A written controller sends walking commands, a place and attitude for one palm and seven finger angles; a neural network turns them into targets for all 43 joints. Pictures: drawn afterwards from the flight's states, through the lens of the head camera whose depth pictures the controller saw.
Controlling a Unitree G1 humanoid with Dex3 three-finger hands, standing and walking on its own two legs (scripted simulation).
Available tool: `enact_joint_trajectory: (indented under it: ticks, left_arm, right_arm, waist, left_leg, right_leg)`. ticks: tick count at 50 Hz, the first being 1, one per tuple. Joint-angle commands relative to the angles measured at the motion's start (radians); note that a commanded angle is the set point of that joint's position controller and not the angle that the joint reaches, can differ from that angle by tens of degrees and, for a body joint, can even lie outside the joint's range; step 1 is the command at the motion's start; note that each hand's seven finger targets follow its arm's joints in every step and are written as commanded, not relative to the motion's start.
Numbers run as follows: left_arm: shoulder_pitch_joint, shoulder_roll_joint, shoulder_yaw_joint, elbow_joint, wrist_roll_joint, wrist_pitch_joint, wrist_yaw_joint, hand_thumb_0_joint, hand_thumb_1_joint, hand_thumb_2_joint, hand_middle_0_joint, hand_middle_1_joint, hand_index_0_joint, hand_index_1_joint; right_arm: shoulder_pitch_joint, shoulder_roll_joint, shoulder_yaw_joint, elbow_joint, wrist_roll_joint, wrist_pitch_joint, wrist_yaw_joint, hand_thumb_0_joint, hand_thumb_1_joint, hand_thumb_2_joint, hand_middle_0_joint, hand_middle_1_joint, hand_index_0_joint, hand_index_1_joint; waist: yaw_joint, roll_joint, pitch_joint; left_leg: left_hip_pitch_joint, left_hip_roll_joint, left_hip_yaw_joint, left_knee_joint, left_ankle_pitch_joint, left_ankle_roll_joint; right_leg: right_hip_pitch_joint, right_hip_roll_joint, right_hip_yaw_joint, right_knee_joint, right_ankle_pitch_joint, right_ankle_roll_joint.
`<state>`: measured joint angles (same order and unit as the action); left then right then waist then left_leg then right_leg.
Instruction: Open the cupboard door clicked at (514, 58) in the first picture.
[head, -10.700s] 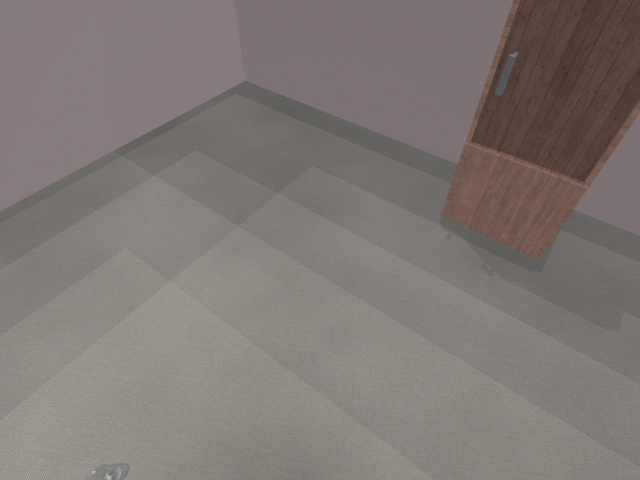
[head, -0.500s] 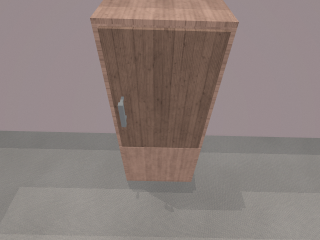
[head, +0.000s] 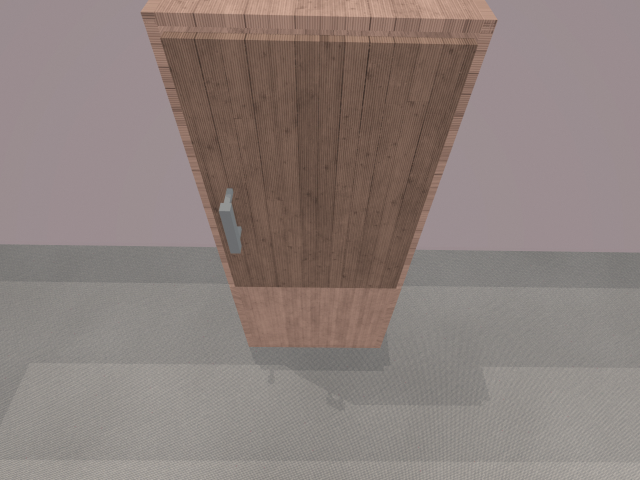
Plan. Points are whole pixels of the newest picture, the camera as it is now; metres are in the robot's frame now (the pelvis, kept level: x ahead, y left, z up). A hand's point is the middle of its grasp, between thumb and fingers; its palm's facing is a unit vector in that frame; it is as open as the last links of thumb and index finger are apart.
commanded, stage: come to a stop and stand still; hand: left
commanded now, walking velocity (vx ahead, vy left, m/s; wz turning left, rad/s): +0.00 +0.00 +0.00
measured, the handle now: (232, 221) +0.54 +0.19 -0.07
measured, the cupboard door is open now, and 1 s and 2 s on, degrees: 0 0 0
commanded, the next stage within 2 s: look again from close up in 0.56 s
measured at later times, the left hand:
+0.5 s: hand out of the picture -0.03 +0.20 -0.17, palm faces +0.01 -0.97 -0.23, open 7.4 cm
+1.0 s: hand out of the picture -0.02 +0.18 -0.17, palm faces +0.00 -0.98 -0.22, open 7.4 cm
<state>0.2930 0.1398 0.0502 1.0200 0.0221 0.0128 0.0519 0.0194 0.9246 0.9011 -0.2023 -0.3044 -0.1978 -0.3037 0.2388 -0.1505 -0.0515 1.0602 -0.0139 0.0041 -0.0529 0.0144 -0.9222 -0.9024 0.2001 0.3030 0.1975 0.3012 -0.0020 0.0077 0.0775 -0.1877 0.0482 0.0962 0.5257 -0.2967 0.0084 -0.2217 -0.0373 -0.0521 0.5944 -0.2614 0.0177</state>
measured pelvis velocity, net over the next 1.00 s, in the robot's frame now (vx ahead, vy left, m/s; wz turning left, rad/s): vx -0.03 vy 0.00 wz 0.00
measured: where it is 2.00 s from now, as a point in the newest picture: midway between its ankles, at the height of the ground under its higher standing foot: outside the picture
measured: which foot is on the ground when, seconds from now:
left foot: down 0.00-1.00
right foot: down 0.00-1.00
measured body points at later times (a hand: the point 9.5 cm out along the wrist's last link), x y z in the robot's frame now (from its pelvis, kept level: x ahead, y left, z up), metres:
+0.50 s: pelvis -0.06 +0.02 +0.00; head -0.06 +0.01 +0.45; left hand -0.03 +0.25 -0.15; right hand +0.00 -0.22 -0.15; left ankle -0.03 +0.11 -0.74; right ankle -0.04 -0.13 -0.74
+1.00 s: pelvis -0.03 +0.00 +0.00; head -0.02 +0.00 +0.45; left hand -0.01 +0.23 -0.16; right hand -0.01 -0.24 -0.16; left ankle -0.03 +0.11 -0.74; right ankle -0.04 -0.13 -0.74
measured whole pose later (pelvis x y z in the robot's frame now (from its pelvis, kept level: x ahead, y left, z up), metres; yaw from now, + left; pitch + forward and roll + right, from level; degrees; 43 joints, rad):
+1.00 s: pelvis -0.03 +0.00 +0.00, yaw +0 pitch -1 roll +0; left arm 0.26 0.18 -0.01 1.09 0.01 -0.02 0.03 0.00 0.90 0.90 -0.20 -0.30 -0.20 -0.30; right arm 0.24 -0.19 0.01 1.11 -0.02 -0.02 -0.01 0.01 -0.90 -0.90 0.20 0.30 0.20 0.30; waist 0.01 0.00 0.03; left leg -0.22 0.00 0.06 0.47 -0.24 0.01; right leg -0.21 -0.04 -0.02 0.49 -0.27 0.02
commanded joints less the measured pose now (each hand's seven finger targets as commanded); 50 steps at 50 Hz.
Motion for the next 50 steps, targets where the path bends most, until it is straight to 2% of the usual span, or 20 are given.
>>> enact_joint_trajectory:
  ticks: [1,2,3,4,5,6,7,8,9,10,11,12,14,15,17,19,26,39,45,50]
  left_arm:
    - [0.093,0.09,0.017,-0.05,0.0,-0.008,-0.005,0.0,0.9,0.9,-0.2,-0.3,-0.2,-0.3]
    - [0.089,0.103,0.017,-0.051,0.0,-0.011,-0.004,0.0,0.9,0.9,-0.2,-0.3,-0.2,-0.3]
    - [0.134,0.181,0.013,-0.03,-0.002,-0.028,0.029,0.0,0.9,0.9,-0.2,-0.3,-0.2,-0.3]
    - [0.087,0.199,0.01,-0.086,-0.002,-0.044,0.021,0.0,0.9,0.9,-0.2,-0.3,-0.2,-0.3]
    - [0.059,0.198,0.004,-0.089,0.006,-0.053,0.013,0.0,0.9,0.9,-0.2,-0.3,-0.2,-0.3]
    - [0.034,0.192,0.004,-0.107,0.008,-0.056,0.013,0.0,0.9,0.9,-0.2,-0.3,-0.2,-0.3]
    - [0.003,0.2,0.0,-0.117,0.001,-0.054,0.013,0.0,0.9,0.9,-0.2,-0.3,-0.2,-0.3]
    - [-0.023,0.191,-0.006,-0.123,-0.008,-0.047,0.011,0.0,0.9,0.9,-0.2,-0.3,-0.2,-0.3]
    - [-0.022,0.167,-0.011,-0.132,-0.011,-0.034,0.007,0.0,0.9,0.9,-0.2,-0.3,-0.2,-0.3]
    - [-0.018,0.149,-0.017,-0.129,-0.004,-0.02,0.007,0.0,0.9,0.9,-0.2,-0.3,-0.2,-0.3]
    - [-0.017,0.141,-0.023,-0.119,-0.002,-0.011,0.002,0.0,0.9,0.9,-0.2,-0.3,-0.2,-0.3]
    - [-0.009,0.141,-0.026,-0.112,0.0,-0.008,-0.004,0.0,0.9,0.9,-0.2,-0.3,-0.2,-0.3]
    - [0.003,0.144,-0.032,-0.1,0.0,-0.012,-0.015,0.0,0.9,0.9,-0.2,-0.3,-0.2,-0.3]
    - [-0.003,0.154,-0.034,-0.1,0.001,-0.017,-0.019,0.0,0.9,0.9,-0.2,-0.3,-0.2,-0.3]
    - [-0.004,0.166,-0.031,-0.101,0.001,-0.017,-0.023,0.0,0.9,0.9,-0.2,-0.3,-0.2,-0.3]
    - [0.006,0.165,-0.033,-0.099,0.003,-0.017,-0.024,0.0,0.9,0.9,-0.2,-0.3,-0.2,-0.3]
    - [0.033,0.166,-0.037,-0.07,0.0,-0.032,-0.025,0.0,0.9,0.9,-0.2,-0.3,-0.2,-0.3]
    - [0.045,0.17,-0.041,0.023,-0.007,-0.044,-0.022,0.0,0.9,0.9,-0.2,-0.3,-0.2,-0.3]
    - [0.031,0.18,-0.037,0.035,-0.006,-0.048,-0.02,0.0,0.9,0.9,-0.2,-0.3,-0.2,-0.3]
    - [0.003,0.19,-0.036,0.034,-0.005,-0.047,-0.02,0.0,0.9,0.9,-0.2,-0.3,-0.2,-0.3]
  right_arm:
    - [0.072,-0.103,-0.025,-0.044,0.0,-0.006,-0.001,0.0,-0.9,-0.9,0.2,0.3,0.2,0.3]
    - [0.069,-0.093,-0.019,-0.046,0.001,-0.005,0.002,0.0,-0.9,-0.9,0.2,0.3,0.2,0.3]
    - [-0.02,-0.153,-0.028,-0.116,0.021,-0.022,0.013,0.0,-0.9,-0.9,0.2,0.3,0.2,0.3]
    - [-0.002,-0.087,-0.013,-0.167,0.013,-0.01,0.035,0.0,-0.9,-0.9,0.2,0.3,0.2,0.3]
    - [-0.029,-0.062,-0.006,-0.173,0.006,-0.004,0.046,0.0,-0.9,-0.9,0.2,0.3,0.2,0.3]
    - [-0.011,-0.065,-0.002,-0.174,0.007,-0.009,0.047,0.0,-0.9,-0.9,0.2,0.3,0.2,0.3]
    - [0.022,-0.068,0.001,-0.161,0.007,-0.011,0.046,0.0,-0.9,-0.9,0.2,0.3,0.2,0.3]
    - [0.053,-0.087,0.001,-0.147,0.006,-0.015,0.045,0.0,-0.9,-0.9,0.2,0.3,0.2,0.3]
    - [0.049,-0.127,0.001,-0.146,-0.003,-0.022,0.044,0.0,-0.9,-0.9,0.2,0.3,0.2,0.3]
    - [0.034,-0.146,0.002,-0.154,-0.007,-0.025,0.044,0.0,-0.9,-0.9,0.2,0.3,0.2,0.3]
    - [0.009,-0.163,0.005,-0.159,-0.008,-0.021,0.039,0.0,-0.9,-0.9,0.2,0.3,0.2,0.3]
    - [-0.011,-0.167,0.005,-0.169,-0.007,-0.019,0.036,0.0,-0.9,-0.9,0.2,0.3,0.2,0.3]
    - [-0.029,-0.159,0.011,-0.179,-0.007,-0.017,0.04,0.0,-0.9,-0.9,0.2,0.3,0.2,0.3]
    - [-0.019,-0.158,0.011,-0.178,-0.008,-0.019,0.041,0.0,-0.9,-0.9,0.2,0.3,0.2,0.3]
    - [-0.005,-0.163,0.01,-0.169,-0.009,-0.017,0.044,0.0,-0.9,-0.9,0.2,0.3,0.2,0.3]
    - [0.003,-0.166,0.01,-0.163,-0.01,-0.015,0.046,0.0,-0.9,-0.9,0.2,0.3,0.2,0.3]
    - [0.034,-0.16,0.018,-0.121,-0.005,-0.026,0.044,0.0,-0.9,-0.9,0.2,0.3,0.2,0.3]
    - [0.06,-0.157,0.031,-0.019,0.004,-0.046,0.034,0.0,-0.9,-0.9,0.2,0.3,0.2,0.3]
    - [0.048,-0.153,0.032,0.005,0.004,-0.048,0.032,0.0,-0.9,-0.9,0.2,0.3,0.2,0.3]
    - [0.03,-0.155,0.031,0.011,0.003,-0.044,0.032,0.0,-0.9,-0.9,0.2,0.3,0.2,0.3]
  waist:
    - [0.008,-0.002,-0.104]
    - [0.006,-0.029,-0.115]
    - [0.035,-0.173,-0.162]
    - [0.011,-0.27,-0.152]
    - [0.022,-0.211,-0.182]
    - [0.002,-0.144,-0.207]
    - [-0.021,-0.084,-0.218]
    - [-0.038,-0.013,-0.197]
    - [-0.018,0.103,-0.148]
    - [-0.001,0.207,-0.081]
    - [0.009,0.21,-0.014]
    - [0.019,0.142,0.033]
    - [0.02,0.029,0.047]
    - [0.012,0.052,0.038]
    - [0.006,0.046,0.02]
    - [0.003,-0.001,0.021]
    - [-0.003,-0.009,-0.022]
    - [0.004,-0.013,-0.055]
    - [0.009,-0.023,-0.057]
    - [0.007,-0.028,-0.035]
  left_leg:
    - [0.023,0.091,-0.07,-0.007,0.526,0.032]
    - [-0.002,0.077,-0.066,0.0,0.455,0.018]
    - [-0.011,0.077,-0.017,0.202,0.403,-0.022]
    - [-0.186,0.0,-0.053,0.236,-0.098,-0.002]
    - [-0.195,-0.007,-0.041,0.225,-0.152,-0.001]
    - [-0.17,-0.016,-0.048,0.163,-0.129,0.001]
    - [-0.09,-0.025,-0.044,0.056,-0.031,-0.001]
    - [0.001,-0.001,-0.071,-0.034,0.128,0.007]
    - [-0.003,0.077,-0.154,-0.053,0.284,0.037]
    - [-0.077,0.133,-0.23,-0.108,0.336,0.08]
    - [-0.131,0.148,-0.264,-0.158,0.259,0.099]
    - [-0.181,0.135,-0.266,-0.175,0.132,0.099]
    - [-0.208,0.083,-0.227,-0.197,-0.122,0.067]
    - [-0.193,0.062,-0.213,-0.209,-0.162,0.056]
    - [-0.178,0.052,-0.204,-0.215,-0.213,0.048]
    - [-0.174,0.049,-0.198,-0.218,-0.24,0.047]
    - [-0.116,0.042,-0.181,-0.201,-0.144,0.044]
    - [-0.054,0.05,-0.152,-0.165,0.08,0.038]
    - [-0.032,0.051,-0.138,-0.142,0.16,0.034]
    - [-0.029,0.051,-0.132,-0.14,0.165,0.028]
  right_leg:
    - [0.06,-0.068,0.061,-0.065,0.468,-0.037]
    - [0.086,-0.09,0.087,-0.081,0.505,-0.053]
    - [0.069,-0.144,0.133,-0.135,0.923,-0.024]
    - [0.164,-0.218,0.185,-0.116,0.919,-0.086]
    - [0.197,-0.228,0.169,-0.107,0.908,-0.123]
    - [0.198,-0.211,0.156,-0.083,0.822,-0.147]
    - [0.154,-0.187,0.136,-0.056,0.674,-0.14]
    - [0.061,-0.144,0.105,-0.032,0.463,-0.105]
    - [-0.009,-0.073,0.064,-0.027,0.226,-0.061]
    - [-0.015,-0.017,0.015,-0.017,-0.034,-0.031]
    - [-0.029,0.009,0.003,-0.015,-0.136,-0.024]
    - [-0.028,0.008,0.012,-0.043,-0.129,-0.03]
    - [-0.028,-0.013,0.051,-0.121,-0.089,-0.042]
    - [-0.037,-0.023,0.07,-0.138,-0.097,-0.047]
    - [-0.055,-0.028,0.078,-0.156,-0.135,-0.043]
    - [-0.082,-0.03,0.088,-0.178,-0.185,-0.04]
    - [-0.089,-0.051,0.124,-0.21,-0.161,-0.048]
    - [-0.014,-0.07,0.116,-0.197,0.022,-0.05]
    - [0.006,-0.077,0.118,-0.192,0.104,-0.053]
    - [-0.002,-0.077,0.121,-0.196,0.116,-0.054]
